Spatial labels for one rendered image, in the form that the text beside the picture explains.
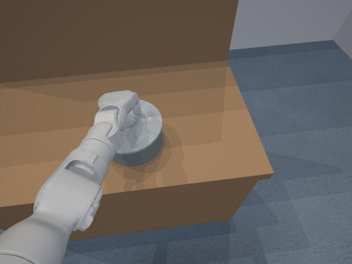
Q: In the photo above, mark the table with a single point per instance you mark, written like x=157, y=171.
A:
x=58, y=57

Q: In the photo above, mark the lid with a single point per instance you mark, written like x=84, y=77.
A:
x=146, y=131

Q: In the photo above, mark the robot left hand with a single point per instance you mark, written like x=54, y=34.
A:
x=127, y=99

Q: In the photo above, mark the left robot forearm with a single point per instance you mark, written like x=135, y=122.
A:
x=93, y=156

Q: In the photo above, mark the pot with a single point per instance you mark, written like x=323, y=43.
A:
x=141, y=157

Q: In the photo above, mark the left robot upper arm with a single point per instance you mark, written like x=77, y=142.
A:
x=70, y=203

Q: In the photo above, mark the knob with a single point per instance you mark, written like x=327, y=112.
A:
x=131, y=120

